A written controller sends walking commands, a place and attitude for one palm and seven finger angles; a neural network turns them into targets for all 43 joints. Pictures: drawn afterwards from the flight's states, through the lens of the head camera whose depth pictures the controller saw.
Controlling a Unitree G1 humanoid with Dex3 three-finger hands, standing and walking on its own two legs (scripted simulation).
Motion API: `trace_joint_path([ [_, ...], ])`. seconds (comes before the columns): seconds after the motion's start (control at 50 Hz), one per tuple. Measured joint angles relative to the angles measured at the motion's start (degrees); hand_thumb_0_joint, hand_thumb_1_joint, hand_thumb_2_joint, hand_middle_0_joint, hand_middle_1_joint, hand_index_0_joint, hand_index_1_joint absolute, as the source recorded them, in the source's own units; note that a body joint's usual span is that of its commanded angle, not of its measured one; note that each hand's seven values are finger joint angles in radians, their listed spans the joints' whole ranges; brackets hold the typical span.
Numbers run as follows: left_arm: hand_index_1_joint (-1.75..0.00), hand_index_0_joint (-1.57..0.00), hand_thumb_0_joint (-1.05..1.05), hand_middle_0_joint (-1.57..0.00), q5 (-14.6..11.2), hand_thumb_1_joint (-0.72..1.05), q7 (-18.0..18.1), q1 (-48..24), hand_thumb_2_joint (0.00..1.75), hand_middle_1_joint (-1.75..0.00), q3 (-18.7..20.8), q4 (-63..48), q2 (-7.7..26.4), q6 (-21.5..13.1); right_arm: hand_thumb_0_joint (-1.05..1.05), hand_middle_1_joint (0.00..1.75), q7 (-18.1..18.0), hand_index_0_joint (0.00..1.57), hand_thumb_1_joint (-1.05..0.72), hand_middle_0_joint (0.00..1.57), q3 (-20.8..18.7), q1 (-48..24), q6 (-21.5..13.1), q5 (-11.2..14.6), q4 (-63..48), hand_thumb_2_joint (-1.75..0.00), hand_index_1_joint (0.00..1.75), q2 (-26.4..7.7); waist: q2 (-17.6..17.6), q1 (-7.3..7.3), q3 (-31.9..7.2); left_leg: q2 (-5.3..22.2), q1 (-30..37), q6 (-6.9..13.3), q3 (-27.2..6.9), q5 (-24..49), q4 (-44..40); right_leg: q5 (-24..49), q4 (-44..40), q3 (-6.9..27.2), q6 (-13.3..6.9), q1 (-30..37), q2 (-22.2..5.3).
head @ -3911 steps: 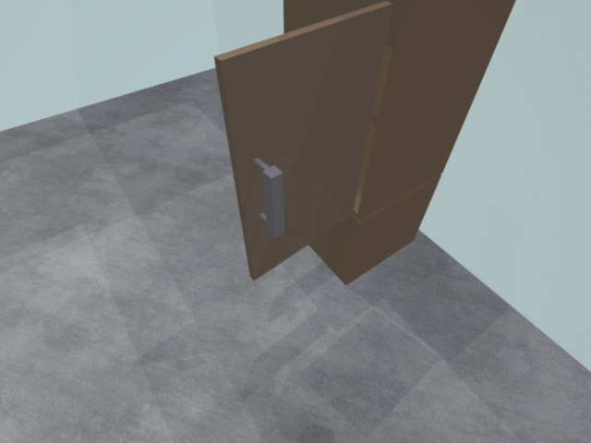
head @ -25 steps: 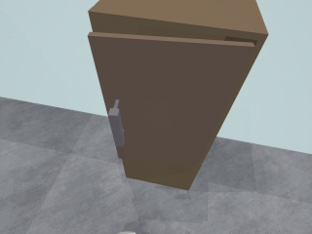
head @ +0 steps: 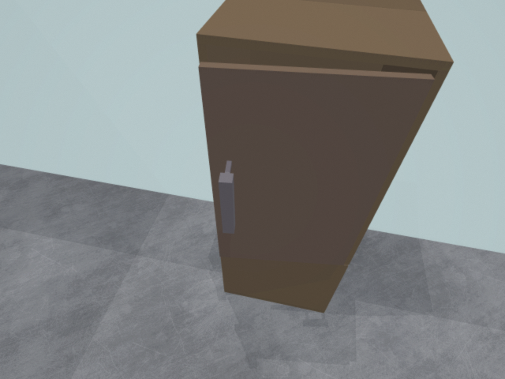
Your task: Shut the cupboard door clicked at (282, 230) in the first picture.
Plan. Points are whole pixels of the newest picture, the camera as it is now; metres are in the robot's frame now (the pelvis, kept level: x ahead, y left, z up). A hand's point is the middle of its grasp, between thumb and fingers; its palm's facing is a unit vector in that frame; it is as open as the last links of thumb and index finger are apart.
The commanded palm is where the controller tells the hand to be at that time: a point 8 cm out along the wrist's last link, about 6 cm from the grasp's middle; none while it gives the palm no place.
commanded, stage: come to a stop and stand still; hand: left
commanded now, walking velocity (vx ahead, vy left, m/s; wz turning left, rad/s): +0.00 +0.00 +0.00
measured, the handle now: (228, 197) +0.48 +0.09 -0.03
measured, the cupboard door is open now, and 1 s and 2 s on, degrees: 8 8 8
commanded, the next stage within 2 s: look again from close up in 0.16 s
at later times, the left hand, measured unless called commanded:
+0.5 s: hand out of the picture -0.04 +0.15 -0.18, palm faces +0.06 -0.99 -0.15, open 7.3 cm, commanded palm none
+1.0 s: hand out of the picture +0.04 +0.13 -0.17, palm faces +0.01 -0.99 -0.17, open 7.3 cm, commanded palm none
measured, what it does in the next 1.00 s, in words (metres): shifts its weight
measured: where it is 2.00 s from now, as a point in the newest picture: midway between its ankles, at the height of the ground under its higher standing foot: outside the picture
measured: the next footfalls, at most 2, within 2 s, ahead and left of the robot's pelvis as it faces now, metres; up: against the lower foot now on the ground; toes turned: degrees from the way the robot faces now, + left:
left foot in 1.82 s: +0.10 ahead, +0.06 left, +0.00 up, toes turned -2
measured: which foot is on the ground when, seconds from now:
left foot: down 0.00-1.00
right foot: down 0.00-1.00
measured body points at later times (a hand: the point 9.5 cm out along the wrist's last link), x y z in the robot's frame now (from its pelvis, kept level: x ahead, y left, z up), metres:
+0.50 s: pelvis +0.01 +0.00 +0.00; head +0.01 +0.01 +0.45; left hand -0.04 +0.21 -0.16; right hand +0.05 -0.23 -0.14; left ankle +0.07 +0.03 -0.74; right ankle +0.03 -0.16 -0.73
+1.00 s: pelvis +0.05 -0.04 +0.01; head +0.06 -0.03 +0.45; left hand +0.04 +0.18 -0.16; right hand +0.06 -0.26 -0.15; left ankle +0.07 +0.03 -0.74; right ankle +0.03 -0.16 -0.74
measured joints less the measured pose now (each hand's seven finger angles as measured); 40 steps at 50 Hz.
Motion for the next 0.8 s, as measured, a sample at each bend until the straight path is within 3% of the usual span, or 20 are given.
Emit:
trace_joint_path([
  [0.34, -0.30, -0.20, 0.00, -0.20, -0.1, 0.91, 0.1, 3.0, 0.89, -0.30, -1.2, 5.6, -2.7, -1.4, 0.01, 0.30, -0.5, 0.20, -0.91, 0.20, 0.1, -1.5, -1.5, 0.6, 3.4, -0.90, 0.29, 1.2, -2.0, 1.03, -0.7, -1.4, 1.8, 0.3, -0.9, 1.9, -3.4, 3.7, -2.7, 2.3, 0.6, 1.8, 0.4],
  [0.52, -0.30, -0.20, 0.00, -0.20, -0.1, 0.91, 0.3, 1.4, 0.89, -0.30, -1.3, 5.9, -2.2, -1.8, 0.01, 0.30, -0.7, 0.20, -0.91, 0.20, 0.3, -0.8, -2.0, 0.6, 4.1, -0.90, 0.29, 1.8, -3.0, 0.67, -1.1, -1.6, 2.3, 0.0, -0.9, 2.1, -4.3, 5.0, -3.0, 2.4, 0.7, 1.9, 0.2],
  [0.8, -0.30, -0.20, 0.00, -0.19, -0.5, 0.91, 0.3, -1.7, 0.89, -0.30, -1.6, 5.5, -1.1, -2.2, 0.01, 0.30, -0.8, 0.20, -0.91, 0.20, 0.9, 0.9, -2.7, 0.6, 5.6, -0.90, 0.29, 2.5, -2.9, -0.35, -0.8, -0.7, 3.0, -0.9, -1.3, 0.6, -4.4, 4.9, -4.4, 2.2, 2.4, 3.1, 0.9],
])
